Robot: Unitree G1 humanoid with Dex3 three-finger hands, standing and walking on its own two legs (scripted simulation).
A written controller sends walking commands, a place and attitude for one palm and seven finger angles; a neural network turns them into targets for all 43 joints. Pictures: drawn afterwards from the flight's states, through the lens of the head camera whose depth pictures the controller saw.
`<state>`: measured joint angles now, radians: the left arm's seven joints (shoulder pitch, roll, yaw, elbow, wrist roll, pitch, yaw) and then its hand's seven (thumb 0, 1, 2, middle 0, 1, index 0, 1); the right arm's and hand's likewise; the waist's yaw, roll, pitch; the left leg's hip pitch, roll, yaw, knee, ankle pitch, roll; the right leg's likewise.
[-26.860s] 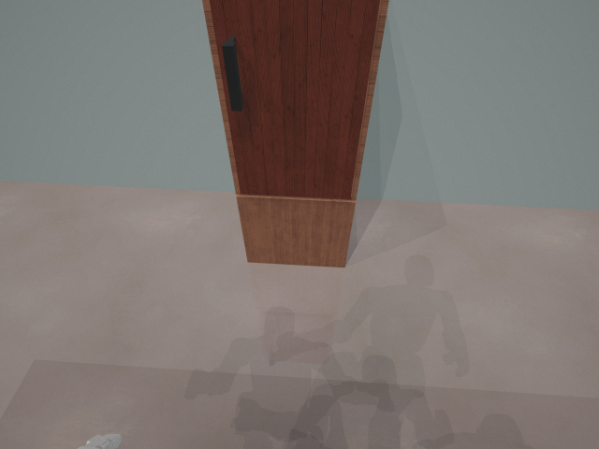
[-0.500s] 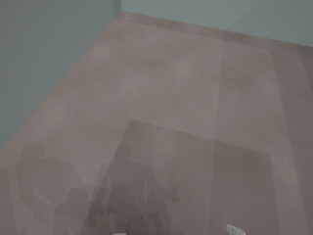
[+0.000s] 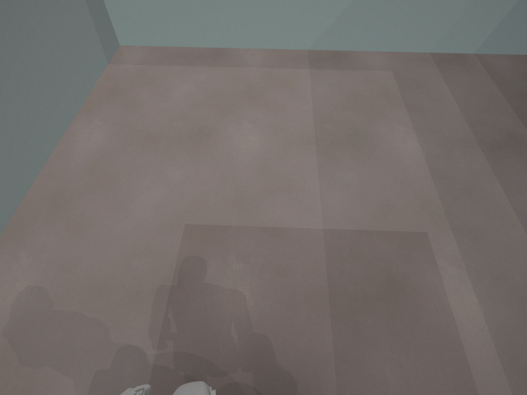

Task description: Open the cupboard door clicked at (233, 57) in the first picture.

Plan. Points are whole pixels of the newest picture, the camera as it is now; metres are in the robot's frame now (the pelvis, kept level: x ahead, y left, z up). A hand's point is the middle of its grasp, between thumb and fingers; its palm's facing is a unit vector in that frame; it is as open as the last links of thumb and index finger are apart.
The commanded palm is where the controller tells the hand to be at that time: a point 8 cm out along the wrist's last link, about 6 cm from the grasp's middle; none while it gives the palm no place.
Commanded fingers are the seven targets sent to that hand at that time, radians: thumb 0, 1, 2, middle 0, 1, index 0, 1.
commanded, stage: walk to a spot facing it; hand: left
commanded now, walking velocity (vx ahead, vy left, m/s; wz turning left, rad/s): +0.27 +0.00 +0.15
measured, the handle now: out of the picture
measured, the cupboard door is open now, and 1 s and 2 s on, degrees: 46 46 46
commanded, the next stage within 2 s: turn to face it in 0.04 s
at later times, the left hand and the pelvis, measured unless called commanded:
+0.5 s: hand (154, 352) +0.22 +0.21 -0.18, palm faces +0.21 -0.96 -0.17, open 7.4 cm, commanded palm none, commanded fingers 0.00 0.90 0.90 -0.20 -0.30 -0.20 -0.30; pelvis +0.21 +0.03 -0.01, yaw +9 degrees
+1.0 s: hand (180, 319) +0.27 +0.16 -0.15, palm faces +0.47 -0.85 -0.25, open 7.3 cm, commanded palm none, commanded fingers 0.00 0.90 0.90 -0.20 -0.30 -0.20 -0.30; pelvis +0.29 -0.04 +0.00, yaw +29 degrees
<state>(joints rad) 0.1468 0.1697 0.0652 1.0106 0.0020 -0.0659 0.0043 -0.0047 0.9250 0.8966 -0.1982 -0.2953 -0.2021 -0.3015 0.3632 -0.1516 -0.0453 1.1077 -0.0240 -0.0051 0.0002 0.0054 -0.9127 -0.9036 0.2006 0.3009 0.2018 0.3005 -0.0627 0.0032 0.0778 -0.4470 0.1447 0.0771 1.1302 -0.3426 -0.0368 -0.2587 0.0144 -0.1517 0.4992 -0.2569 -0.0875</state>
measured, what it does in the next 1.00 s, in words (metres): walks ahead, turning left: left foot, then right foot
